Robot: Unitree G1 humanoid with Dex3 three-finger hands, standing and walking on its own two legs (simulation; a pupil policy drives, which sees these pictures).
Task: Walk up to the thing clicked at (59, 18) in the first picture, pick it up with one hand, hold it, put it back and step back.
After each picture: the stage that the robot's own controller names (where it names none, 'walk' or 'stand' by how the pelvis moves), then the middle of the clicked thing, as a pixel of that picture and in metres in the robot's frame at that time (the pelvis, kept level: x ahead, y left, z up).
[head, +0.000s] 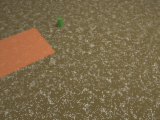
stand; (59, 22) +1.77 +0.27 -0.72
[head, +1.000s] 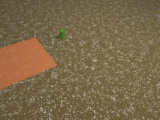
walk; (62, 34) +1.65 +0.17 -0.71
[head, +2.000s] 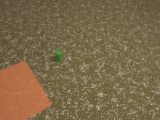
walk; (59, 56) +1.10 +0.15 -0.72
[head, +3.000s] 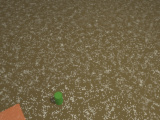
walk; (58, 98) +0.64 +0.17 -0.71
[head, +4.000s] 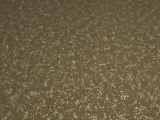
walk; out of the picture +0.39 +0.18 -0.70
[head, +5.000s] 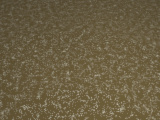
stand; out of the picture +0.30 +0.14 -0.72
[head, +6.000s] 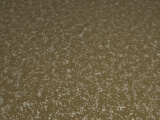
stand; out of the picture +0.31 +0.13 -0.73
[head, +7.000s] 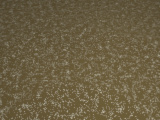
stand; out of the picture +0.29 +0.15 -0.73
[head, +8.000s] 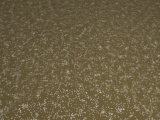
stand; out of the picture +0.28 +0.15 -0.73
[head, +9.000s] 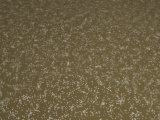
go down; out of the picture +0.30 +0.14 -0.72
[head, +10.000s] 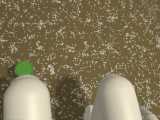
go down; (25, 71) +0.37 +0.19 -0.29
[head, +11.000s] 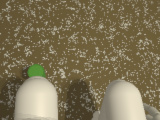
close in; (37, 74) +0.37 +0.19 -0.30
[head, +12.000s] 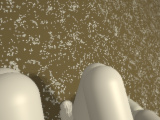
close in; out of the picture +0.35 +0.22 -0.21
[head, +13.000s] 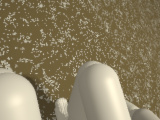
close; out of the picture +0.38 +0.24 -0.21
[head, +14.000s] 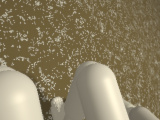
lift; out of the picture +0.38 +0.24 -0.22
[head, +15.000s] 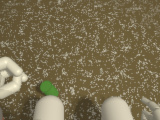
close; (49, 90) +0.38 +0.18 -0.44
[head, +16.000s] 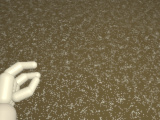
go down; out of the picture +0.33 +0.14 -0.67
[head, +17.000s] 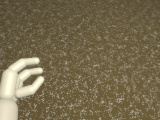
close; out of the picture +0.32 +0.15 -0.67
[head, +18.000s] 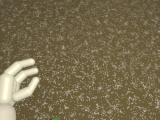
stand; out of the picture +0.33 +0.14 -0.64
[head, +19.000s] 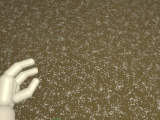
stand; out of the picture +0.32 +0.14 -0.63
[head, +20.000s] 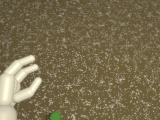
stand; (56, 118) +0.34 +0.14 -0.60
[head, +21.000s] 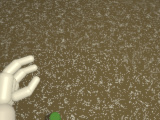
stand; (55, 119) +0.34 +0.14 -0.60
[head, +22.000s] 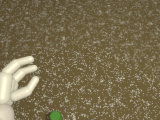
stand; (56, 118) +0.34 +0.14 -0.59
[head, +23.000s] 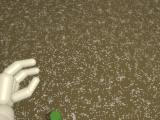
stand; (56, 117) +0.33 +0.15 -0.59
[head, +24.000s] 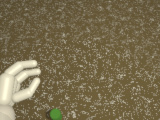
close; (56, 115) +0.33 +0.15 -0.58
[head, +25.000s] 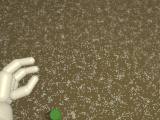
close; (56, 116) +0.34 +0.14 -0.59
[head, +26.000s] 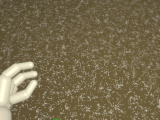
stand; out of the picture +0.32 +0.14 -0.63
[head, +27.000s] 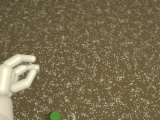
stand; (56, 117) +0.33 +0.15 -0.60
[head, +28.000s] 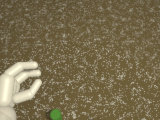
close; (56, 116) +0.33 +0.14 -0.59
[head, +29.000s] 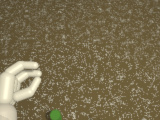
close; (56, 116) +0.34 +0.14 -0.59
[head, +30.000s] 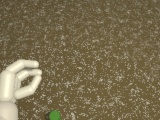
close; (55, 117) +0.33 +0.14 -0.59
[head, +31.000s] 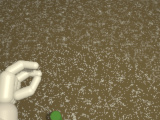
close; (56, 117) +0.34 +0.15 -0.59
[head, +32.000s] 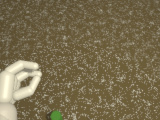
close; (56, 117) +0.33 +0.14 -0.59
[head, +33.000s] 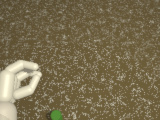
close; (56, 116) +0.33 +0.14 -0.59
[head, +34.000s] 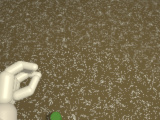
close; (56, 118) +0.33 +0.14 -0.60
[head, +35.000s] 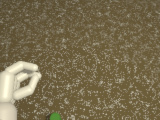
close; (56, 119) +0.33 +0.14 -0.60
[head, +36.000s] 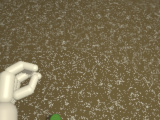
close; out of the picture +0.33 +0.14 -0.61
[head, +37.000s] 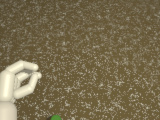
close; out of the picture +0.33 +0.14 -0.62
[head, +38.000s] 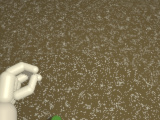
close; out of the picture +0.33 +0.14 -0.62
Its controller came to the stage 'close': yes
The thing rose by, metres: 0.01
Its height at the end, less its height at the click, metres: +0.00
